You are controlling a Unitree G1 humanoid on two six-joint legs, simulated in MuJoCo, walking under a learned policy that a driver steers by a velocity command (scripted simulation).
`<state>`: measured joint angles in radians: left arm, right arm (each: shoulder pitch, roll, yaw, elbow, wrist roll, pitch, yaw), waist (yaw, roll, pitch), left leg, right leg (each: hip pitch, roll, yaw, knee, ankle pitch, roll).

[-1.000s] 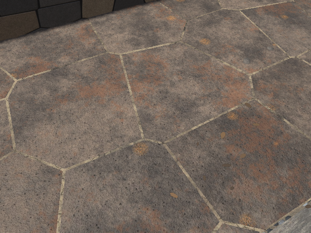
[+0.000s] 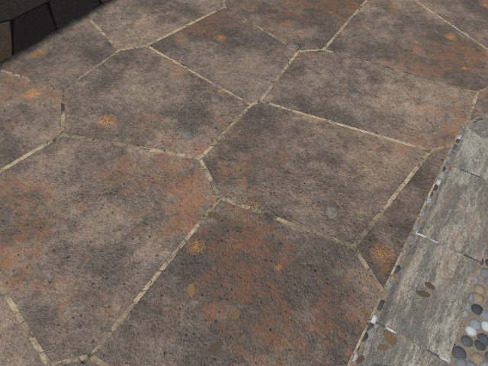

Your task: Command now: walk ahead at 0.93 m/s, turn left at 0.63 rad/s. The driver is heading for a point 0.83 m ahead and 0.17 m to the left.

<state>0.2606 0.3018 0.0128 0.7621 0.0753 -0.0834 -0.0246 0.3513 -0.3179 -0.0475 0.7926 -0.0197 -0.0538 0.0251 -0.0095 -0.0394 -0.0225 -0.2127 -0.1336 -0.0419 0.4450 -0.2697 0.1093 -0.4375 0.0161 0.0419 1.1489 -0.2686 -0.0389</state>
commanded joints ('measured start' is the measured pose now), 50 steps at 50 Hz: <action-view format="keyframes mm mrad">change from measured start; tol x32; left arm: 1 -128 98 7 -135 17 -1 -12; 9 -366 65 -25 -251 -39 2 -23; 14 299 280 78 -103 2 -5 64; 50 -45 -10 1 -47 -58 38 19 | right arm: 1 79 -134 -36 -18 14 -23 -11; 29 -396 -19 29 -249 -12 53 83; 35 164 -169 -46 -24 -26 33 12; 50 -35 -46 -3 34 20 -28 -15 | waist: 1 -3 88 114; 13 211 86 -212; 15 126 -342 -456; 28 -20 10 172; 37 -121 159 -391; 50 -2 91 -10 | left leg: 1 144 262 -457 -300 -182 185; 12 24 172 -302 119 875 22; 15 -469 23 -110 946 -211 3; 16 -543 111 -81 961 -91 15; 32 -158 50 227 310 222 77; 35 411 74 40 145 150 139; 37 705 471 -629 38 579 316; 42 28 345 -240 -127 890 198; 50 94 176 30 -152 898 49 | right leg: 1 -366 -87 28 -53 -14 46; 10 117 14 -64 -591 288 47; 14 918 -345 343 -636 -399 -44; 15 917 -530 836 -850 -581 -111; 20 399 -348 260 -918 -117 -86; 29 286 -206 -319 -1050 620 1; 33 416 -271 -293 -626 1319 -15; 34 345 -273 -275 -368 1270 -32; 36 -189 -31 -222 439 -284 44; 50 48 -33 -125 -487 377 18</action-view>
